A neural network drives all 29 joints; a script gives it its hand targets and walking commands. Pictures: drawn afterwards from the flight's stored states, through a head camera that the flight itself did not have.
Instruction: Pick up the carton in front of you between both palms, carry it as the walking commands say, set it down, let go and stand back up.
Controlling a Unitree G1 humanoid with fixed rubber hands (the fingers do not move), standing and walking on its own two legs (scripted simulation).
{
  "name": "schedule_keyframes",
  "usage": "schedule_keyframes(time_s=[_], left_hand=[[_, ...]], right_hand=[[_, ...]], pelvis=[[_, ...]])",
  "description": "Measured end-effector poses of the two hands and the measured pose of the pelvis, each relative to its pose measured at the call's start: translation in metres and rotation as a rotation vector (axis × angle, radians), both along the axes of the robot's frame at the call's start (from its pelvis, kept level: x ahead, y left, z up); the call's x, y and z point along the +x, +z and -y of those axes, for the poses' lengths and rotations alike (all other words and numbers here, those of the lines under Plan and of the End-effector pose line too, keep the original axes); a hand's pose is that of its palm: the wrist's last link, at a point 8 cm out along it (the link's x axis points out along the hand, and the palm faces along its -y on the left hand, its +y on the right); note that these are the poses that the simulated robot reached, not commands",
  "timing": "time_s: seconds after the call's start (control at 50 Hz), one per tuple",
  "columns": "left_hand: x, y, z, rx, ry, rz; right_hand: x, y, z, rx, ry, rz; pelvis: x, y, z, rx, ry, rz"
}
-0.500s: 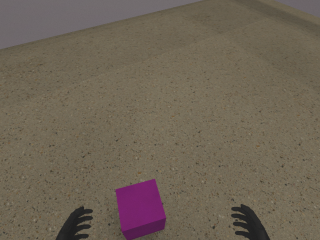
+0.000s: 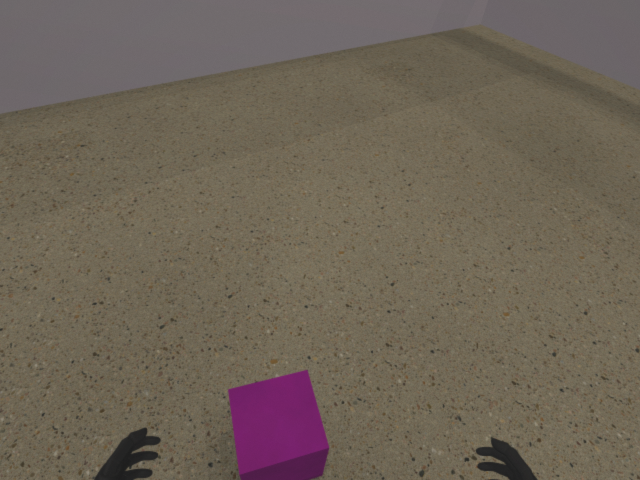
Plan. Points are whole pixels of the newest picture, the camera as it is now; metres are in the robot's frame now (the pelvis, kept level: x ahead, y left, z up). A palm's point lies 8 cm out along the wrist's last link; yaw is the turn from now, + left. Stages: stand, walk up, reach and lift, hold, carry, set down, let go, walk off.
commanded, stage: stand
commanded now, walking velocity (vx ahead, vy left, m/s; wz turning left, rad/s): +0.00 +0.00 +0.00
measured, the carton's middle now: (277, 434) +0.41 +0.08 -0.64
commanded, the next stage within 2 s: none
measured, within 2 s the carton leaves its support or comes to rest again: neither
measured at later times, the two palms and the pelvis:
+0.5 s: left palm out of the picture +0.16 +0.30 -0.11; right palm out of the picture +0.14 -0.28 -0.07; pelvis +0.03 +0.02 +0.00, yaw -2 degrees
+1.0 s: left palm out of the picture +0.11 +0.31 -0.11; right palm out of the picture +0.10 -0.29 -0.08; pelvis +0.01 +0.02 +0.01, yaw -2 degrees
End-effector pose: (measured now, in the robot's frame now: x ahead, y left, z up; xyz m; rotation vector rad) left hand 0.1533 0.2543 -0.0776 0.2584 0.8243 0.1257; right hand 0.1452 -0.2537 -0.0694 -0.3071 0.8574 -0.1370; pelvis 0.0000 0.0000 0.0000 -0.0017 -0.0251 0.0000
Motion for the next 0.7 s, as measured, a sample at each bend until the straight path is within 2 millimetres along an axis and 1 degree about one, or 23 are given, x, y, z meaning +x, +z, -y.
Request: schedule_keyframes(time_s=[0.08,0.16,0.24,0.36,0.44,0.54,0.7], left_hand=[[-0.005,-0.015,-0.019,0.021,-0.006,-0.047],[-0.008,-0.024,-0.03,0.035,-0.014,-0.098],[-0.005,-0.028,-0.037,0.045,-0.016,-0.124],[0.003,-0.028,-0.041,0.056,-0.017,-0.132],[0.004,-0.028,-0.044,0.064,-0.016,-0.14],[-0.001,-0.028,-0.047,0.073,-0.011,-0.159],[-0.017,-0.029,-0.051,0.083,-0.004,-0.198]], right_hand=[[-0.014,0.001,0.022,-0.076,-0.043,-0.051],[-0.017,0.004,0.033,-0.113,-0.074,-0.079],[-0.014,0.004,0.033,-0.122,-0.089,-0.089],[-0.008,-0.001,0.027,-0.11,-0.095,-0.098],[-0.007,-0.004,0.024,-0.099,-0.098,-0.104],[-0.01,-0.006,0.024,-0.093,-0.103,-0.118],[-0.021,-0.008,0.03,-0.096,-0.114,-0.148]], pelvis=[[0.006,-0.001,-0.005,-0.001,-0.01,-0.019],[0.013,-0.001,-0.01,-0.003,-0.018,-0.026],[0.019,0.0,-0.013,-0.005,-0.024,-0.026],[0.025,0.0,-0.017,-0.004,-0.03,-0.022],[0.026,0.001,-0.018,-0.003,-0.032,-0.018],[0.026,0.002,-0.018,-0.002,-0.032,-0.012],[0.021,0.005,-0.017,-0.002,-0.031,-0.002]])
